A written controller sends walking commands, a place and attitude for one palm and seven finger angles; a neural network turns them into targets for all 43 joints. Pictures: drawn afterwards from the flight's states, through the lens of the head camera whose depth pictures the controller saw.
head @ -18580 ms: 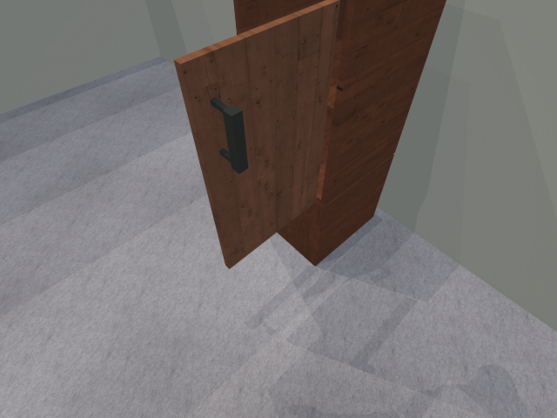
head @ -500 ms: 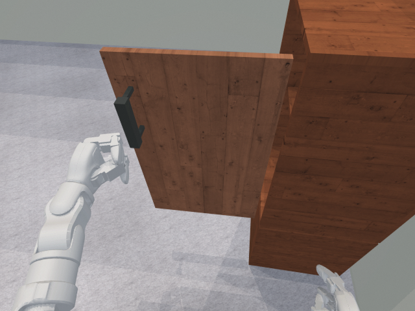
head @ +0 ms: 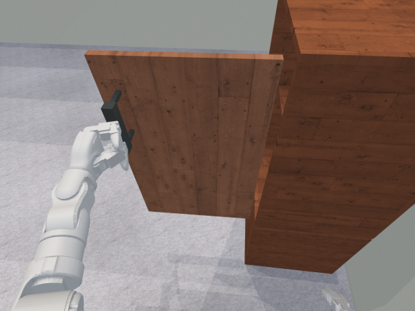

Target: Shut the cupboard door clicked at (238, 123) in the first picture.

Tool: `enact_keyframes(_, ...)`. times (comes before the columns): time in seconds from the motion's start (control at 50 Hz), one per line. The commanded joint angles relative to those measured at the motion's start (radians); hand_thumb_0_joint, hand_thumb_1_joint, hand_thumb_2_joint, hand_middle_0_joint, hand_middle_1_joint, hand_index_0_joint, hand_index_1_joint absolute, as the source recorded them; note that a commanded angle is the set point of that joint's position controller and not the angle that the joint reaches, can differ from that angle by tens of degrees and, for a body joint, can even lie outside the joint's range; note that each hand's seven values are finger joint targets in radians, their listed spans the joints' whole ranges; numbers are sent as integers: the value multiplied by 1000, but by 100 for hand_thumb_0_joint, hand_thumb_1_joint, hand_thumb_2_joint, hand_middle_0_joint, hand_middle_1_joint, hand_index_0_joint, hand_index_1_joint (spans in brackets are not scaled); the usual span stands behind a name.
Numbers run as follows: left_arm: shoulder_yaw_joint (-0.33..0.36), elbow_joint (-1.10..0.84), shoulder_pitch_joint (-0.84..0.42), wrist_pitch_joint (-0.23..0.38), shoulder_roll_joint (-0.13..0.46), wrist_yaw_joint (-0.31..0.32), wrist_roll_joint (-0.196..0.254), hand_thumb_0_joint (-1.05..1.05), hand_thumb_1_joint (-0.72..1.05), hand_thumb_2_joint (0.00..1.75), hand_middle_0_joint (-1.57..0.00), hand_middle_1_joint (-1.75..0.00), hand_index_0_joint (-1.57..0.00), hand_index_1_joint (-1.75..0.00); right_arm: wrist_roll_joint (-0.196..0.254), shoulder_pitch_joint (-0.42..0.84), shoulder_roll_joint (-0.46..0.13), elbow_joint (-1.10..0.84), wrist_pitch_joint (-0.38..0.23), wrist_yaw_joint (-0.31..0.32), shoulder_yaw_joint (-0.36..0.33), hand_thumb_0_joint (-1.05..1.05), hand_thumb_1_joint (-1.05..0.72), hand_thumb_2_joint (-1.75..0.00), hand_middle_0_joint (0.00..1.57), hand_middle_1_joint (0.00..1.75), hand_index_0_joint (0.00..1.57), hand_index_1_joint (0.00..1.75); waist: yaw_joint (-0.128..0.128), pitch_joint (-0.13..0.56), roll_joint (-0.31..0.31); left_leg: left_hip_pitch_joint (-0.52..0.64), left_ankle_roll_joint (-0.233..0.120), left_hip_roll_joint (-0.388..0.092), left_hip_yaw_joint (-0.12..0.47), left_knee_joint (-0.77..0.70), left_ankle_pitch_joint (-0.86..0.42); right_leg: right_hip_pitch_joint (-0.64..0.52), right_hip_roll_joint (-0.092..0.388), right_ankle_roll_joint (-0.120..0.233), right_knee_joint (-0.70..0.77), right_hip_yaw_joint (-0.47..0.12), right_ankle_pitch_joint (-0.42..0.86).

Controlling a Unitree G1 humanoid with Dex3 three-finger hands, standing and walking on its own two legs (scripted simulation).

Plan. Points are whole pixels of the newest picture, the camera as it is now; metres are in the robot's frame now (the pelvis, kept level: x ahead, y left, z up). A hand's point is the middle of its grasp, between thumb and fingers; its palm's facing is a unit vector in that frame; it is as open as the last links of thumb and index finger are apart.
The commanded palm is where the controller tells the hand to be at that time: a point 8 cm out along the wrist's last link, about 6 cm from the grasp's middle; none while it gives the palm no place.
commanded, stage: bring the fist close to the handle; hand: left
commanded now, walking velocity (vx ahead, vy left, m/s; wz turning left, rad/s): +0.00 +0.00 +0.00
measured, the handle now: (121, 122) +0.47 +0.20 +0.12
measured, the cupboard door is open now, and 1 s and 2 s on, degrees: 91 79 64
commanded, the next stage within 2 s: push the door shut along its arc in 0.18 s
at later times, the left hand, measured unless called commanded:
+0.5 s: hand (122, 146) +0.40 +0.18 +0.12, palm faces -0.07 -1.00 -0.04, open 3.1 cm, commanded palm +0.39 +0.23 +0.12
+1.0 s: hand (130, 126) +0.45 +0.17 +0.12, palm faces -0.20 -0.98 -0.03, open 3.3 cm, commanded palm +0.46 +0.21 +0.12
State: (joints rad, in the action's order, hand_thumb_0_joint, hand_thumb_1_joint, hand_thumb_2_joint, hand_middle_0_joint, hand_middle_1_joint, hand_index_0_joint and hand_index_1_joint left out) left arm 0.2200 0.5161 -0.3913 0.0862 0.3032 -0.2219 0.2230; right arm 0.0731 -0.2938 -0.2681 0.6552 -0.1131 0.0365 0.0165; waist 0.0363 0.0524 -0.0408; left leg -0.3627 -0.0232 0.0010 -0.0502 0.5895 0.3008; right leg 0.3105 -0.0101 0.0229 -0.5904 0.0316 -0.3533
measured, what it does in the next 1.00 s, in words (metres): stands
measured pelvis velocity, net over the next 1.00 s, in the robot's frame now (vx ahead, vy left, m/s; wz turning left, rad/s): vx -0.01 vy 0.01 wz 0.02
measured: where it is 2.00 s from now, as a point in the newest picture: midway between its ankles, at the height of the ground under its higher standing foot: outside the picture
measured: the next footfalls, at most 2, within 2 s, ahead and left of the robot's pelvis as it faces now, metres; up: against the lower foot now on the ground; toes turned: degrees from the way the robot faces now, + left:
none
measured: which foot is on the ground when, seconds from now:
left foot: down 0.00-1.00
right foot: down 0.00-1.00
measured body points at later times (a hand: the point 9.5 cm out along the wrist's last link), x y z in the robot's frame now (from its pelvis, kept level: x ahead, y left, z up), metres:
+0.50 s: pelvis -0.01 +0.00 +0.00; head +0.02 -0.01 +0.45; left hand +0.39 +0.23 +0.13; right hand +0.11 -0.26 -0.11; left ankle +0.00 +0.11 -0.73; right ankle -0.03 -0.10 -0.73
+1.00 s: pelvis -0.01 +0.01 -0.01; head +0.05 +0.01 +0.43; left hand +0.46 +0.23 +0.13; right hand +0.02 -0.27 -0.13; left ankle +0.00 +0.11 -0.73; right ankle -0.03 -0.10 -0.73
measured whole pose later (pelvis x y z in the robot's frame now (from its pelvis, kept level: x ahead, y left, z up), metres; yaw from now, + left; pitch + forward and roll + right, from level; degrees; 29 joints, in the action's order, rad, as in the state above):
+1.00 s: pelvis -0.01 +0.01 -0.01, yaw +1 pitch +10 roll -1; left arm 0.22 1.11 -0.89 0.22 0.46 -0.41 0.20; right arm 0.05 -0.37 -0.30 0.73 -0.11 0.05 0.01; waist 0.12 0.04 -0.03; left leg -0.56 -0.04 0.01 -0.03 0.71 0.32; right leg 0.49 0.00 0.01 -0.68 0.06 -0.37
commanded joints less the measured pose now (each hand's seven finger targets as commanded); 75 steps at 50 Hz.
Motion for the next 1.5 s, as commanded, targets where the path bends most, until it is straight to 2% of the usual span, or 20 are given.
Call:
enact_keyframes(0.0, 50, -243, -406, 83, 207, 4, 14, 0, 90, 90, -130, -150, -130, -150, 1, 59, -127, -138, -44, 16, -43, 0, -90, -90, 20, 30, 20, 30, -2, 259, 44, 191, -19, -5, 47, -34, -290, -25, 3, -10, 69, -12, 379)
enact_keyframes(0.1, 91, -211, -415, 90, 256, 8, 16, 0, 90, 90, -130, -150, -130, -150, -1, 58, -131, -126, -38, 23, -41, 0, -90, -90, 20, 30, 20, 30, -5, 270, 45, 191, -19, -4, 49, -40, -264, -35, 3, -8, 77, -18, 356)
enact_keyframes(0.12, 64, -211, -413, 91, 217, 2, 19, 0, 90, 90, -130, -150, -130, -150, 0, 66, -124, -133, -40, 22, -38, 0, -90, -90, 20, 30, 20, 30, -1, 272, 48, 193, -20, -1, 45, -41, -266, -33, 4, -10, 75, -20, 373)
enact_keyframes(0.24, 72, -120, -419, 81, 225, -19, 26, 0, 90, 90, -130, -150, -130, -150, 8, 69, -128, -134, -33, 22, -35, 0, -90, -90, 20, 30, 20, 30, 0, 219, 54, 154, -19, 3, 42, -45, -202, -5, 6, -11, 89, -25, 316)
enact_keyframes(0.36, 23, -85, -626, 113, 232, -47, 18, 0, 90, 90, -130, -150, -130, -150, 7, 48, -135, -113, -32, 31, -34, 0, -90, -90, 20, 30, 20, 30, 45, 236, 19, 179, -20, 1, 55, -29, -192, 41, 4, -7, 80, -26, 292)
enact_keyframes(0.4, 85, -13, -628, 121, 309, -51, 16, 0, 90, 90, -130, -150, -130, -150, 2, 28, -148, -98, -27, 36, -37, 0, -90, -90, 20, 30, 20, 30, 39, 245, 56, 160, -22, 0, 58, -22, -181, 33, 5, -8, 79, -29, 275)
enact_keyframes(0.48, 22, 73, -752, 141, 259, -88, 16, 0, 90, 90, -130, -150, -130, -150, 4, 12, -147, -85, -31, 34, -35, 0, -90, -90, 20, 30, 20, 30, 63, 262, 8, 165, -20, 4, 62, -11, -183, 71, 6, -4, 62, -27, 280)
enact_keyframes(0.52, 46, 110, -773, 153, 296, -96, 13, 0, 90, 90, -130, -150, -130, -150, 1, -8, -156, -77, -28, 34, -39, 0, -90, -90, 20, 30, 20, 30, 65, 285, 31, 162, -23, 3, 67, -3, -192, 69, 4, -4, 57, -29, 285)
enact_keyframes(0.56, -14, 122, -822, 164, 232, -116, 12, 0, 90, 90, -130, -150, -130, -150, 1, -15, -154, -74, -33, 30, -41, 0, -90, -90, 20, 30, 20, 30, 79, 307, -7, 191, -19, 2, 70, 6, -219, 94, 3, -1, 44, -21, 303)
enact_keyframes(0.62, 19, 187, -863, 176, 274, -129, 13, 0, 90, 90, -130, -150, -130, -150, -6, -52, -169, -55, -31, 29, -47, 0, -90, -90, 20, 30, 20, 30, 89, 315, 48, 172, -24, 2, 75, 21, -233, 102, 0, -5, 36, -22, 323)
enact_keyframes(0.7, 38, 278, -909, 189, 314, -157, 7, 0, 90, 90, -130, -150, -130, -150, -11, -79, -180, -39, -24, 30, -47, 0, -90, -90, 20, 30, 20, 30, 99, 297, 49, 133, -25, 0, 77, 30, -211, 120, 2, -2, 29, -23, 301)
enact_keyframes(0.76, 1, 283, -960, 199, 277, -179, 5, 0, 90, 90, -130, -150, -130, -150, -11, -88, -178, -39, -29, 26, -49, 0, -90, -90, 20, 30, 20, 30, 112, 330, -21, 169, -19, -1, 84, 41, -228, 168, -3, 1, 14, -17, 292)
enact_keyframes(0.84, 45, 321, -994, 208, 329, -191, 0, 0, 90, 90, -130, -150, -130, -150, -20, -125, -193, -28, -31, 23, -56, 0, -90, -90, 20, 30, 20, 30, 113, 362, 4, 168, -17, -6, 101, 51, -239, 186, -7, 3, 2, -13, 283)
enact_keyframes(0.86, 2, 327, -1000, 206, 280, -199, 0, 0, 90, 90, -130, -150, -130, -150, -19, -119, -187, -30, -32, 22, -55, 0, -90, -90, 20, 30, 20, 30, 124, 361, -22, 177, -17, -5, 97, 55, -235, 207, -8, 2, 1, -11, 273)
enact_keyframes(0.92, 10, 366, -1055, 204, 305, -203, -7, 0, 90, 90, -130, -150, -130, -150, -23, -146, -195, -12, -27, 25, -56, 0, -90, -90, 20, 30, 20, 30, 140, 330, -6, 159, -18, -11, 109, 64, -232, 245, -13, 2, -2, -6, 255)
enact_keyframes(1.06, -43, 435, -1189, 194, 256, -213, -21, 0, 90, 90, -130, -150, -130, -150, -35, -188, -203, 21, -37, 21, -59, 0, -90, -90, 20, 30, 20, 30, 180, 348, -43, 182, -11, -19, 136, 83, -209, 355, -18, 6, -20, 5, 186)
enact_keyframes(1.3, 9, 477, -1319, 194, 320, -220, -50, 0, 90, 90, -130, -150, -130, -150, -55, -254, -215, 31, -26, 16, -66, 0, -90, -90, 20, 30, 20, 30, 193, 481, -66, 201, -13, -19, 147, 145, -336, 390, -27, 6, -68, 4, 262)
enact_keyframes(1.36, 27, 525, -1324, 178, 361, -232, -62, 0, 90, 90, -130, -150, -130, -150, -56, -263, -218, 35, -11, 19, -64, 0, -90, -90, 20, 30, 20, 30, 201, 445, -37, 148, -15, -20, 140, 151, -305, 390, -32, 2, -64, 3, 258)
enact_keyframes(1.42, 5, 525, -1384, 174, 337, -238, -60, 0, 90, 90, -130, -150, -130, -150, -60, -271, -218, 45, -9, 21, -64, 0, -90, -90, 20, 30, 20, 30, 214, 455, -95, 180, -14, -21, 144, 163, -322, 434, -35, 2, -69, 7, 247)
enact_keyframes(1.48, 49, 559, -1389, 164, 393, -239, -65, 0, 90, 90, -130, -150, -130, -150, -64, -287, -225, 44, -3, 24, -64, 0, -90, -90, 20, 30, 20, 30, 219, 457, -57, 134, -18, -19, 138, 170, -305, 415, -34, 0, -70, 1, 259)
